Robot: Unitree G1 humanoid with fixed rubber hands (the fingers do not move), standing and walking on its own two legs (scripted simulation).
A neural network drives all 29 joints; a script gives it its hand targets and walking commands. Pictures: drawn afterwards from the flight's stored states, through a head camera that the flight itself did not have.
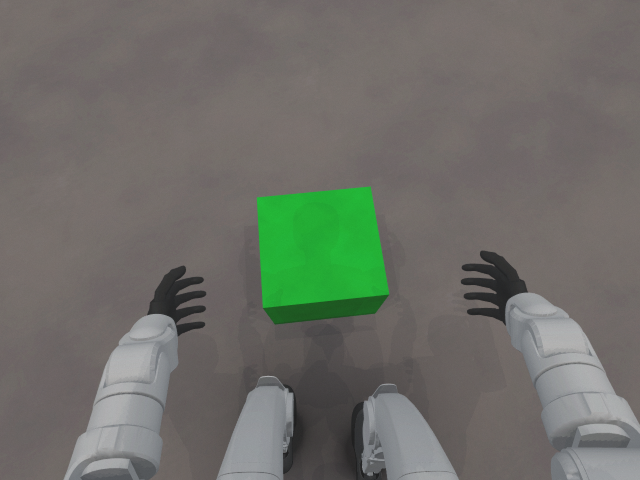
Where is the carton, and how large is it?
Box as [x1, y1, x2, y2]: [257, 187, 388, 323]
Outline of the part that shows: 370,187 257,197 263,308 274,323 374,313 388,295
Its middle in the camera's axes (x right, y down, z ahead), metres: +0.00 +0.06 +1.03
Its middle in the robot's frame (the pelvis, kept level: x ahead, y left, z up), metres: +0.55 +0.02 -0.57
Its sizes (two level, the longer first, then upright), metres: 0.285 0.276 0.245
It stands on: the floor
